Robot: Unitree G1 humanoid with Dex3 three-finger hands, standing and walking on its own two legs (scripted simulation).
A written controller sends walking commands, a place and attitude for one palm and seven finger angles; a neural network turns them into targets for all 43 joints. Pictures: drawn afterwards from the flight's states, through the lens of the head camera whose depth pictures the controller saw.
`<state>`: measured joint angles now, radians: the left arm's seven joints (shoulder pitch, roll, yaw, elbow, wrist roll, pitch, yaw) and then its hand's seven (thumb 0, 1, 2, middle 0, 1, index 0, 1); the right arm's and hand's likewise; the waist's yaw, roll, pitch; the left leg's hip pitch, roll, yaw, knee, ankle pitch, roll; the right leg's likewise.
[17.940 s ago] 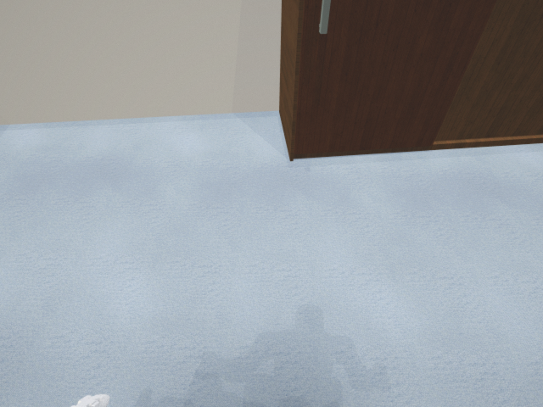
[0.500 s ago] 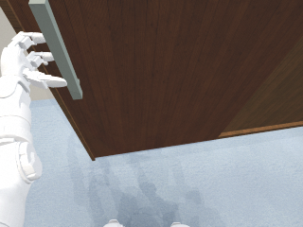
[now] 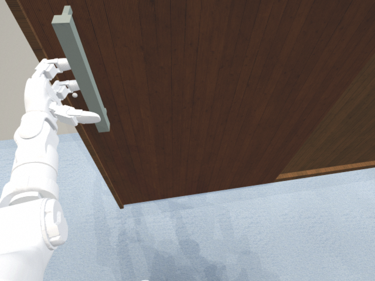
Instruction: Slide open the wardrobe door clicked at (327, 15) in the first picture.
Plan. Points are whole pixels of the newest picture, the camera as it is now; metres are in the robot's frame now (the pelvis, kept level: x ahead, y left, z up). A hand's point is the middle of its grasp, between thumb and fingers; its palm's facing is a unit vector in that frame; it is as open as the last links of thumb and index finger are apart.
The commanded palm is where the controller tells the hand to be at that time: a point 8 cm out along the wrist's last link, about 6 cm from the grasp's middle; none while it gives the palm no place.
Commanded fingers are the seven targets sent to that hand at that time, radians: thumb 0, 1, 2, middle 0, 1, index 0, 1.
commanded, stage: slide the fingers in behind the handle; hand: left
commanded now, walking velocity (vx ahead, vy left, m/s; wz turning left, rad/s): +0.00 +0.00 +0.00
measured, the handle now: (88, 79) +0.52 +0.22 +0.13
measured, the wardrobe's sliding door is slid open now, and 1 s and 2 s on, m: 0.00 0.00 0.00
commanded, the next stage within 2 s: grip the handle and tug to test in 1.18 s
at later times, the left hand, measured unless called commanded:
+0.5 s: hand (88, 96) +0.46 +0.20 +0.14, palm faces +0.16 -0.99 +0.02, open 14.1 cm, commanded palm +0.43 +0.24 +0.14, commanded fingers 0.00 -0.50 0.30 -0.30 -1.20 -0.30 -1.20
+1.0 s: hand (95, 94) +0.46 +0.19 +0.14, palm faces +0.16 -0.99 +0.01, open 14.1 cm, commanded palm +0.43 +0.23 +0.14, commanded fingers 0.00 -0.50 0.30 -0.30 -1.20 -0.30 -1.20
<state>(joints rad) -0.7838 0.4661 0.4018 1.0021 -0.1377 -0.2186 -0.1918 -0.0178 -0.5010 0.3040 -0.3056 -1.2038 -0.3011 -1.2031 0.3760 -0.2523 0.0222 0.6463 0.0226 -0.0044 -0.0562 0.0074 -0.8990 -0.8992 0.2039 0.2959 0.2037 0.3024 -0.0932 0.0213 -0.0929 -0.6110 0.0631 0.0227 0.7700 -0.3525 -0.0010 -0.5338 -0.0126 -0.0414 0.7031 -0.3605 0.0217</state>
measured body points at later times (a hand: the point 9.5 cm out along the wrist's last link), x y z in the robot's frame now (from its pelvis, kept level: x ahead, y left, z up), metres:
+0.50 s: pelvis +0.00 -0.01 +0.00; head +0.04 -0.01 +0.45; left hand +0.44 +0.25 +0.14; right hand +0.06 -0.27 -0.12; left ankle +0.01 +0.12 -0.71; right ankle -0.01 -0.14 -0.71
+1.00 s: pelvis +0.00 -0.01 +0.00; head +0.04 -0.01 +0.45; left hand +0.45 +0.24 +0.14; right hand +0.05 -0.27 -0.12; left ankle +0.01 +0.12 -0.71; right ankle -0.01 -0.14 -0.71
